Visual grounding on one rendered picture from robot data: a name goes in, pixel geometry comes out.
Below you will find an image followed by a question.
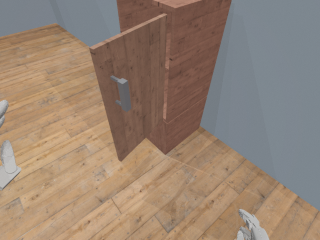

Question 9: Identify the handle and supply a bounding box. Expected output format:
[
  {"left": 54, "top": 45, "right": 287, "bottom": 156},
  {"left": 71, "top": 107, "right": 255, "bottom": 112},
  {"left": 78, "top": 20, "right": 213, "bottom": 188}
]
[{"left": 110, "top": 75, "right": 131, "bottom": 112}]

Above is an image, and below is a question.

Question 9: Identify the robot right hand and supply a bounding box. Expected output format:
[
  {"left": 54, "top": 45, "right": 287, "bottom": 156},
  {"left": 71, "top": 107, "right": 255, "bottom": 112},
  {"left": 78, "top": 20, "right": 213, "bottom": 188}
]
[{"left": 236, "top": 209, "right": 270, "bottom": 240}]

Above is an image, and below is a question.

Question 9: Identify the robot left hand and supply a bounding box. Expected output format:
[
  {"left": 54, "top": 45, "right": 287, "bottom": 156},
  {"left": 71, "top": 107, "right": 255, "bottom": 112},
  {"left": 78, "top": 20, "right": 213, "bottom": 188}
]
[{"left": 0, "top": 100, "right": 22, "bottom": 191}]

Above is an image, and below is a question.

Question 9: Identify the cupboard door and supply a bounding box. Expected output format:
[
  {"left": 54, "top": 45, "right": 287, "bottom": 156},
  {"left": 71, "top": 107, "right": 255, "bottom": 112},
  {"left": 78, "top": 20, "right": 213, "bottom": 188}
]
[{"left": 89, "top": 13, "right": 168, "bottom": 162}]

